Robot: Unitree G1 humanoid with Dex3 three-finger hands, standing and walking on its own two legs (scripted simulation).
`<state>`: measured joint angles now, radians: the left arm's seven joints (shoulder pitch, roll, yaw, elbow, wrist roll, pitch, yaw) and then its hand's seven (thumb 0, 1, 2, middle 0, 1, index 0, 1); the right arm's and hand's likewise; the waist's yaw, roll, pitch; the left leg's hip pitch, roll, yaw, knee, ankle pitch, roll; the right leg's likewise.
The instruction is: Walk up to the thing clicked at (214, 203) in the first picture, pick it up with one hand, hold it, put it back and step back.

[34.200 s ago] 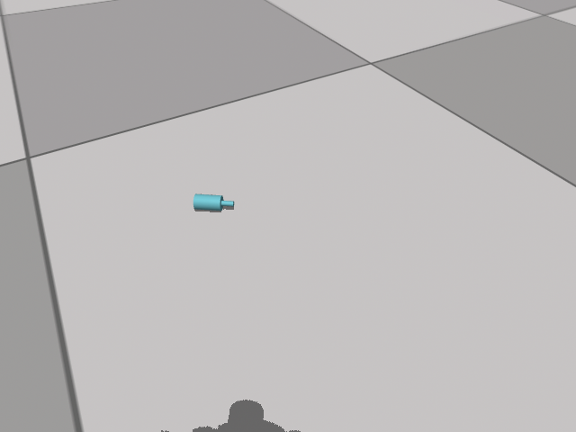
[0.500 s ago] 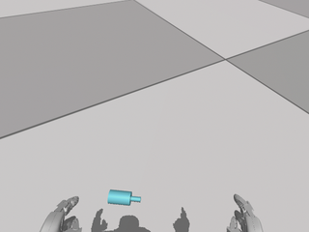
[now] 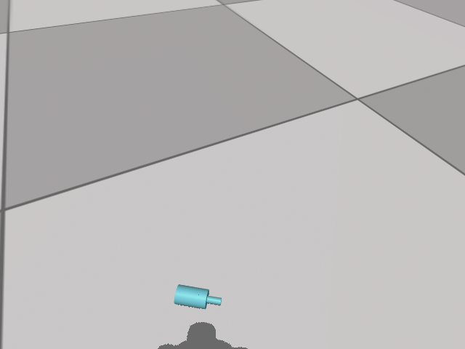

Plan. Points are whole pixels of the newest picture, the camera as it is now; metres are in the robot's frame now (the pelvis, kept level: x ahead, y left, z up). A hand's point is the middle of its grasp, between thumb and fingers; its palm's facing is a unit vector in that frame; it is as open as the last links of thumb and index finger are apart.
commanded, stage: stand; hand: left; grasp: from above
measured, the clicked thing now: (198, 297) +0.46 +0.14 -0.73
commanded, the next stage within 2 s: none
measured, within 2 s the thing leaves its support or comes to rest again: neither
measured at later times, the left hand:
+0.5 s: hand out of the picture +0.04 +0.24 -0.15, palm faces +0.02 -0.94 -0.34, open 7.4 cm
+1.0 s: hand out of the picture +0.07 +0.23 -0.15, palm faces +0.01 -0.94 -0.34, open 7.4 cm
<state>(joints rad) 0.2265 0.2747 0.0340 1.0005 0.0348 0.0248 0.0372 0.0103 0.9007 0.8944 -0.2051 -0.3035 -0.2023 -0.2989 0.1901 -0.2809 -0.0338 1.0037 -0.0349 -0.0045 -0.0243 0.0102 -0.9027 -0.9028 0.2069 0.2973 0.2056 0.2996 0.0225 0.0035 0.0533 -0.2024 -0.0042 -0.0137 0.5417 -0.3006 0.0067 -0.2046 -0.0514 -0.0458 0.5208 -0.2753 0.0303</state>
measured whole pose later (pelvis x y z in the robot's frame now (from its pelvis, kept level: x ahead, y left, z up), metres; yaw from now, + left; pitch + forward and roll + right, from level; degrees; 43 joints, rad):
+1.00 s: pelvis +0.00 -0.01 +0.01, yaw +0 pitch -3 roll +0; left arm 0.10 0.30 0.03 1.17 0.02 0.00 0.02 0.01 0.90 0.89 -0.21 -0.30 -0.20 -0.30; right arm 0.12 -0.32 0.00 1.14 -0.02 -0.01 -0.02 0.01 -0.90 -0.90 0.21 0.30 0.21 0.30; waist 0.01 0.02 0.06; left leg -0.08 0.01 -0.01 0.33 -0.19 -0.01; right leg -0.09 -0.03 -0.05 0.32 -0.17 0.02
